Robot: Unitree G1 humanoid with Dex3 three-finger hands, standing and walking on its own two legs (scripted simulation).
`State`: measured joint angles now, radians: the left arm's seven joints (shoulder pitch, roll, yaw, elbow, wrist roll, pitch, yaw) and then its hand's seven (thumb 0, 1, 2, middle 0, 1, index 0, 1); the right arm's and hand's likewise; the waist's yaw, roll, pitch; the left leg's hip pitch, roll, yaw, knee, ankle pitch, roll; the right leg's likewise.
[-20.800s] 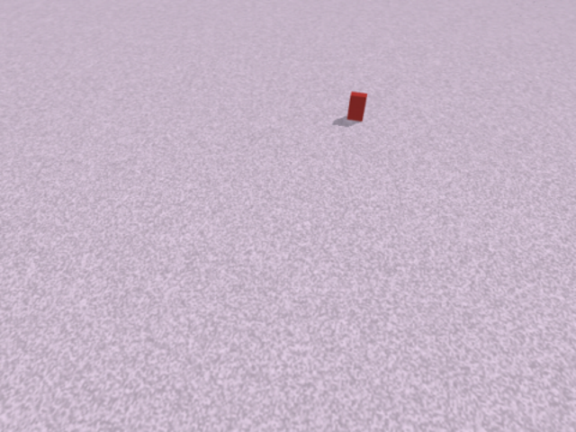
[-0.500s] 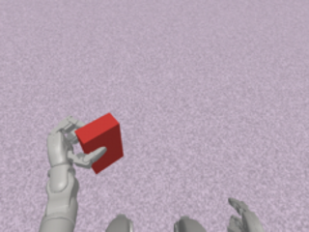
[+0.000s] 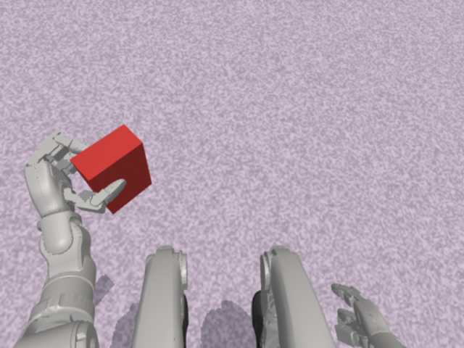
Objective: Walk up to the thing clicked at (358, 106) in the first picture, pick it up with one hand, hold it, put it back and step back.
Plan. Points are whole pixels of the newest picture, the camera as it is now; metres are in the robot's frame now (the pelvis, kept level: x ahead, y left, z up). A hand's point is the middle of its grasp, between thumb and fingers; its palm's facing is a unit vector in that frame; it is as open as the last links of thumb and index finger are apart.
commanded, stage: crouch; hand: left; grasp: from the side
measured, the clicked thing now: (118, 173) +0.41 +0.20 -0.06
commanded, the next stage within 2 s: lower in 1.10 s
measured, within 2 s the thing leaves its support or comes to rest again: neither
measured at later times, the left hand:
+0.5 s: hand (108, 190) +0.42 +0.26 -0.20, palm faces +0.34 -0.94 +0.00, open 8.9 cm
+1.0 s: hand (113, 195) +0.43 +0.28 -0.28, palm faces +0.32 -0.95 +0.00, open 8.9 cm
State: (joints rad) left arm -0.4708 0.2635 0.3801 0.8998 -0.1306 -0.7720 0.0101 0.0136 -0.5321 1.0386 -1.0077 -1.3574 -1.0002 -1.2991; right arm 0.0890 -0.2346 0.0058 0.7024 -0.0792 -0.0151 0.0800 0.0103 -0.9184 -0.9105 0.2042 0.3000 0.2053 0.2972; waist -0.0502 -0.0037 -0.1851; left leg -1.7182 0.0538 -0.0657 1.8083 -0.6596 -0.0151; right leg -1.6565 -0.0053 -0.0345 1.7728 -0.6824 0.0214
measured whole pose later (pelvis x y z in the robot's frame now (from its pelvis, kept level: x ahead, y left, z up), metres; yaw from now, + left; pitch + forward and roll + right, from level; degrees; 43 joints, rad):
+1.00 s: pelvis -0.04 +0.00 -0.21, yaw -7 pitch +25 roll -9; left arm -0.67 0.59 0.63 1.15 -0.12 -0.79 -0.15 0.01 -0.52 1.03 -1.01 -1.36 -1.00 -1.30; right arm 0.02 -0.31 0.17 0.70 -0.18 0.03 0.09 0.01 -0.92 -0.91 0.21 0.30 0.21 0.30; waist -0.16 -0.09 0.04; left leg -2.27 0.04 -0.21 2.49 -0.67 -0.03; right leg -2.17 0.04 -0.11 2.39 -0.67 0.04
